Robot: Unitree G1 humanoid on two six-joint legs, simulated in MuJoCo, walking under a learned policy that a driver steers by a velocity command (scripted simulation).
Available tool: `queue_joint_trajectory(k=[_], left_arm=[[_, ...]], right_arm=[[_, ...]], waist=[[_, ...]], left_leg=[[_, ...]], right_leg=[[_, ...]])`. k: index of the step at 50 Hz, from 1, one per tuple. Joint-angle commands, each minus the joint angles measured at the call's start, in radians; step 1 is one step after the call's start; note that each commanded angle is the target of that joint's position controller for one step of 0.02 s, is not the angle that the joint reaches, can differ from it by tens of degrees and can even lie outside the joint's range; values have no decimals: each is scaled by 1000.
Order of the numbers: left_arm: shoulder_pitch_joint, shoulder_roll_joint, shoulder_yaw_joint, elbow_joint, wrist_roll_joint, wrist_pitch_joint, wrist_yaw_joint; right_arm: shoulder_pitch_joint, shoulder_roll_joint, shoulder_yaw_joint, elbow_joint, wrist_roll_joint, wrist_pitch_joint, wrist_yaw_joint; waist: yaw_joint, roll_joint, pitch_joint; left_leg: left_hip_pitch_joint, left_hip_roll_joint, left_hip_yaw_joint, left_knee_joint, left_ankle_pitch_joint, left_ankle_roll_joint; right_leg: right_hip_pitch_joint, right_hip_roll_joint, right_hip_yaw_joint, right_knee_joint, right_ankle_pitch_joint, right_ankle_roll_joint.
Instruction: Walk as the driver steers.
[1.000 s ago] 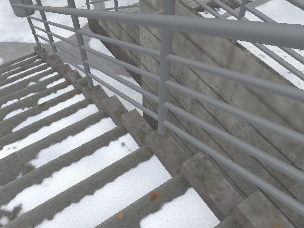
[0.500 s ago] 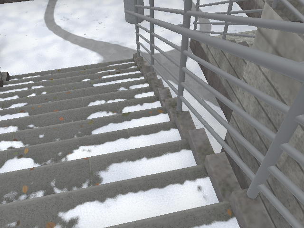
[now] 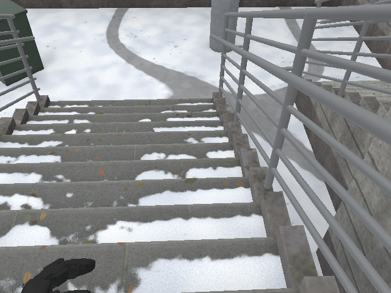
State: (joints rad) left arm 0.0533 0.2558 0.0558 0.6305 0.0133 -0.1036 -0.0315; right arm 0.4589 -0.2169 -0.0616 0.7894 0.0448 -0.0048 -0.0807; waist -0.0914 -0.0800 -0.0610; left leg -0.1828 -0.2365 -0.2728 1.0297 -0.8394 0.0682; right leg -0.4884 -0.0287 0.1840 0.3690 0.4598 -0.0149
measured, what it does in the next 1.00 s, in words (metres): goes down: right foot 0.16 m lower, then left foot 0.16 m lower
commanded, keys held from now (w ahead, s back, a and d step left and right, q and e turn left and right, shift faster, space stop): w+q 0.34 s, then w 0.38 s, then w+e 0.28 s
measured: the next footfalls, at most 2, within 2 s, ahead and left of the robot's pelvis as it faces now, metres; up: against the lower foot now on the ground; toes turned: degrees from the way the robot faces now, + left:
right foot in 0.04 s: +0.19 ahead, -0.13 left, -0.16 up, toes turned +9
left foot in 0.70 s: +0.52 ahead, +0.21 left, -0.33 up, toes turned +18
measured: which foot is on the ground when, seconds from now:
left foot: down 0.00-0.06, up 0.08-0.68, down 0.70-1.00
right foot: up 0.00-0.02, down 0.04-0.70, up 0.72-1.00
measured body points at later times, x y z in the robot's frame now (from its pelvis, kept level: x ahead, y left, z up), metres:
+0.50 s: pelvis +0.26 -0.02 -0.10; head +0.26 -0.04 +0.35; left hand +0.14 +0.20 -0.24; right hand +0.45 -0.24 -0.22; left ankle +0.40 +0.25 -0.74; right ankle +0.15 -0.14 -0.81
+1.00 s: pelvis +0.53 +0.12 -0.26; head +0.55 +0.13 +0.19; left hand +0.57 +0.39 -0.39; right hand +0.59 -0.12 -0.40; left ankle +0.48 +0.20 -0.97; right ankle +0.67 -0.04 -0.90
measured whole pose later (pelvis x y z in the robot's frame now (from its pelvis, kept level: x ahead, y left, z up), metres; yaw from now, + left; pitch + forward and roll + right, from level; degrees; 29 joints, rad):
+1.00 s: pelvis +0.53 +0.12 -0.26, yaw +12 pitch +2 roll +2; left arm 0.24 0.23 0.08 0.85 -0.02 -0.03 0.01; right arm 0.36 -0.18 -0.04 0.95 -0.01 -0.08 0.01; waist -0.01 -0.05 -0.01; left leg -0.31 -0.02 0.14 0.69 -0.42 0.05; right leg -0.78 -0.06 0.16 1.13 -0.03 -0.01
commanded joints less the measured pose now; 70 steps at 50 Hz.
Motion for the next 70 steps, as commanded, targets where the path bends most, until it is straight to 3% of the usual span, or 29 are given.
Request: queue_joint_trajectory(k=[1,3,5,6,7,9,12,14,16,25,27,29,32,34,35,36,37,39,42,47,50,54,61,64,65,66,68,69,70], left_arm=[[199,69,43,0,-14,3,22],[613,135,63,146,-18,23,10],[623,224,73,164,-56,65,-17],[538,234,73,203,-78,87,-8],[410,95,31,173,-51,94,14],[215,61,2,164,-27,56,42],[199,63,4,205,-30,9,60],[307,58,0,272,9,20,66],[344,66,4,300,3,17,45],[554,38,-11,374,-28,6,98],[534,54,-2,354,-44,13,96],[530,83,7,363,-42,44,88],[533,76,14,382,-67,74,79],[431,121,23,384,-44,71,66],[454,94,22,401,-48,57,54],[640,-41,-1,400,-23,41,38],[658,54,4,383,-68,6,20],[449,88,17,279,-88,22,37],[432,-2,13,287,-47,91,83],[399,21,28,235,-34,75,60],[220,39,41,173,-43,74,21],[79,13,35,105,-18,82,-19],[-39,1,14,41,-40,119,-41],[382,105,73,199,-44,115,-11],[515,213,95,254,-14,112,-5],[490,252,68,262,-10,104,-12],[544,262,88,254,-66,135,-11],[443,168,62,252,-61,137,0],[355,191,59,206,-13,118,6]], right_arm=[[6,-82,-9,3,-11,20,-2],[113,40,6,50,6,-14,71],[296,-63,-3,23,50,-40,69],[165,-79,-5,-41,57,-36,51],[-3,-123,-25,-70,41,-4,27],[-91,-91,-25,-112,-12,39,10],[-17,-72,-49,-100,-34,19,54],[-43,-24,-39,-101,-35,5,74],[0,-37,-40,-74,-29,26,82],[-375,-55,-10,-189,-62,-46,139],[-453,-5,14,-202,-60,-66,165],[-507,-1,22,-213,-5,-70,165],[-422,-56,11,-159,-8,-65,147],[-105,-142,-31,-57,-28,-68,132],[76,-201,-47,26,-53,-77,127],[105,-209,-20,50,-85,-80,137],[148,-187,-25,38,-66,-63,144],[87,-183,-35,64,-10,-27,143],[-200,-79,7,35,-69,-70,141],[-144,-157,-17,90,-79,-102,90],[-102,-82,-9,119,-26,-101,63],[-93,-70,-1,131,-33,-97,42],[-25,-141,-32,124,-21,-49,28],[-115,-174,-40,154,-23,-55,43],[-123,-146,-38,139,-27,-79,39],[107,-40,-9,128,-52,-106,62],[-78,-82,-6,-5,-4,-135,51],[-223,-85,-4,-24,7,-104,5],[-227,-83,3,-52,23,-89,-16]], waist=[[132,216,88],[268,-35,-89],[150,-397,-174],[119,-333,-98],[105,-36,51],[38,52,182],[-8,10,176],[30,-66,115],[40,-93,108],[170,5,186],[207,51,219],[240,9,252],[199,-4,193],[18,-25,64],[-65,153,-46],[16,409,-189],[-45,461,-341],[-37,249,-297],[127,37,29],[159,148,-66],[106,126,41],[77,156,125],[-32,160,200],[206,155,29],[285,-114,1],[125,-326,-166],[204,-210,-310],[170,-2,-101],[128,-8,-44]], left_leg=[[-135,109,-207,100,561,107],[-614,-15,-103,719,-62,12],[-876,56,-15,1191,-28,-71],[-964,122,95,1156,121,-74],[-925,200,141,1007,295,-57],[-795,253,74,927,454,-17],[-616,276,48,380,880,-9],[-623,285,21,267,922,-37],[-746,284,-40,296,894,-34],[-753,263,129,-245,1341,-22],[-563,266,264,-434,1427,-40],[-489,265,268,-506,1286,-62],[-406,320,202,-684,1228,-15],[-34,334,219,-709,1258,55],[265,371,231,-689,1520,90],[723,504,131,-217,1890,160],[791,601,32,-157,1781,241],[539,660,-136,-475,902,284],[-174,596,-63,-618,881,218],[-101,576,53,-564,1133,199],[9,549,100,-530,749,113],[-180,476,310,-470,549,63],[-83,556,302,-183,637,1],[-167,518,356,332,937,-42],[-391,344,437,900,426,-120],[-751,291,276,1156,-91,-152],[-896,268,220,1045,-8,-171],[-969,300,268,921,125,-147],[-947,319,193,836,258,-120]], right_leg=[[310,-60,-11,-92,-67,-14],[935,-198,41,320,139,-22],[952,-385,375,241,-227,-215],[799,-423,535,34,-704,-280],[551,-362,499,-99,-1023,-254],[166,-346,426,-102,-982,-190],[43,-161,34,-61,-645,-22],[142,-179,31,-45,-457,-88],[277,-222,21,16,-241,-136],[355,-177,-88,225,-503,-79],[222,-144,-157,239,-614,-97],[248,-149,-135,278,-593,-119],[442,-171,-107,493,-399,-112],[349,-154,-97,845,-292,-108],[200,-50,-173,1200,-523,-52],[-255,59,-61,1635,-1449,-16],[-356,42,100,1648,-1373,-3],[-457,-31,-6,1408,-1162,11],[-242,-75,-27,1126,-741,4],[-218,-81,-5,862,-537,24],[-403,-67,106,641,-279,-29],[-201,-13,-25,384,90,-31],[-104,-26,-146,159,-187,-34],[427,4,-232,54,-146,-117],[660,-39,-165,87,175,-196],[968,-144,47,426,372,-310],[917,-297,414,99,-332,-451],[707,-253,442,-38,-692,-358],[549,-315,580,-58,-821,-391]])
Keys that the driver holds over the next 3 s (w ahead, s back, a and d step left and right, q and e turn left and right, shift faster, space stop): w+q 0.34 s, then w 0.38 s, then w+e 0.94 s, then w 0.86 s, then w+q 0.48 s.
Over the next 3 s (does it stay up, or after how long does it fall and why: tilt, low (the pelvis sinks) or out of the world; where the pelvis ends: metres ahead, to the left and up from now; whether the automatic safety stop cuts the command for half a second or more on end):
stays up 1.64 -0.09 -0.82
